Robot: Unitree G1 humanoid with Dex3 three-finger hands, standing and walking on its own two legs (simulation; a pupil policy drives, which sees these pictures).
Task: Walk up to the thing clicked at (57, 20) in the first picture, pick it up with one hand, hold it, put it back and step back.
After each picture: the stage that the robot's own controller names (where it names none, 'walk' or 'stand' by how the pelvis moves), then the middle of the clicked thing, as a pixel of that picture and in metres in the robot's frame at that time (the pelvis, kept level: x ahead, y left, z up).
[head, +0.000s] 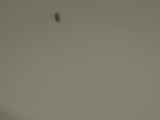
stand; (57, 17) +1.94 +0.38 -0.72
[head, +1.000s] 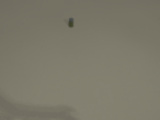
walk; (71, 22) +1.82 +0.20 -0.70
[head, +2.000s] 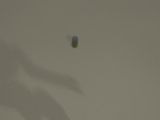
walk; (74, 42) +1.24 +0.14 -0.69
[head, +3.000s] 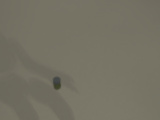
walk; (57, 83) +0.80 +0.21 -0.71
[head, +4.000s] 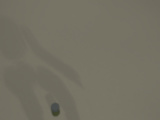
walk; (55, 109) +0.55 +0.18 -0.71
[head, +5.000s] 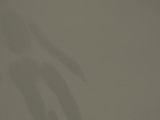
stand; out of the picture +0.38 +0.16 -0.71
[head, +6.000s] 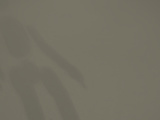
stand; out of the picture +0.34 +0.19 -0.72
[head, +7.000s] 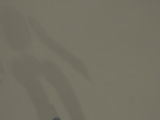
stand; out of the picture +0.37 +0.23 -0.71
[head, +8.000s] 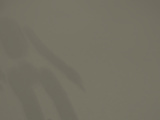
stand; out of the picture +0.34 +0.21 -0.73
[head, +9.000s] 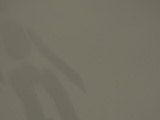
stand; out of the picture +0.36 +0.21 -0.73
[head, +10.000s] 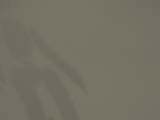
stand; out of the picture +0.36 +0.21 -0.73
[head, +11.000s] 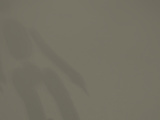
stand; out of the picture +0.35 +0.22 -0.73
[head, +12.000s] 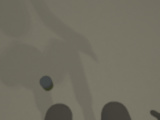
go down; (46, 83) +0.42 +0.20 -0.48
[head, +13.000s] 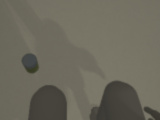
go down; (30, 64) +0.46 +0.22 -0.33
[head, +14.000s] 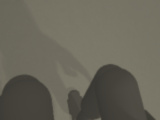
close in; out of the picture +0.45 +0.25 -0.25
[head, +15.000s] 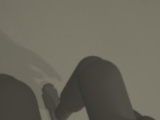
close; out of the picture +0.44 +0.28 -0.24
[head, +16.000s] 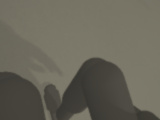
lift; out of the picture +0.42 +0.26 -0.24
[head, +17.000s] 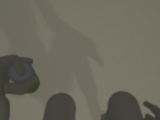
lift; (25, 78) +0.34 +0.21 -0.06
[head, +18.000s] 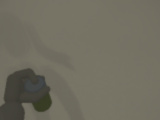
hold; (39, 94) +0.32 +0.17 -0.01
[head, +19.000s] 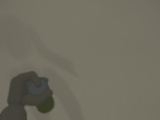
hold; (42, 96) +0.32 +0.16 -0.01
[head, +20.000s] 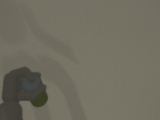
crouch; (35, 91) +0.33 +0.18 -0.06
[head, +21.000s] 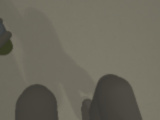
lower; out of the picture +0.48 +0.23 -0.12
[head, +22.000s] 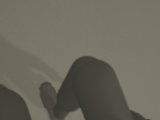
lower; out of the picture +0.46 +0.27 -0.24
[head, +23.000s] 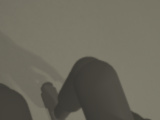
lower; out of the picture +0.45 +0.27 -0.25
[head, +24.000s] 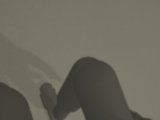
lower; out of the picture +0.45 +0.27 -0.24
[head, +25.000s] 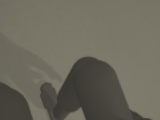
lower; out of the picture +0.45 +0.27 -0.25
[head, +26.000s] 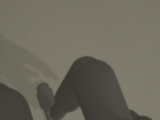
open; out of the picture +0.45 +0.25 -0.25
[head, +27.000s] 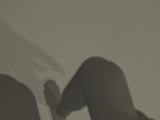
stand; out of the picture +0.43 +0.26 -0.25
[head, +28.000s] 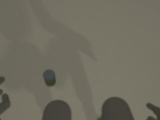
walk; (49, 78) +0.44 +0.18 -0.46
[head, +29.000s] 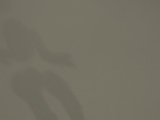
stand; out of the picture +0.37 +0.17 -0.66
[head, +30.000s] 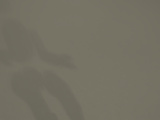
stand; out of the picture +0.37 +0.17 -0.67
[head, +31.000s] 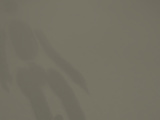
stand; out of the picture +0.39 +0.16 -0.71
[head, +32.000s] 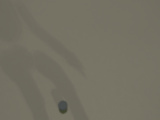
walk; (63, 107) +0.45 +0.12 -0.70
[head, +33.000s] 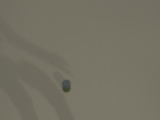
walk; (66, 86) +0.60 +0.11 -0.71
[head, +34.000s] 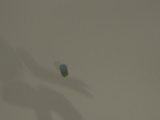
walk; (64, 70) +0.88 +0.28 -0.70
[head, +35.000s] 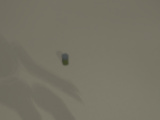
stand; (65, 59) +1.03 +0.20 -0.71
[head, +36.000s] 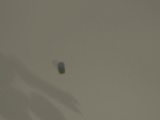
stand; (61, 68) +1.02 +0.23 -0.72
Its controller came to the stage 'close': yes
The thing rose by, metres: 0.70
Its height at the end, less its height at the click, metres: +0.00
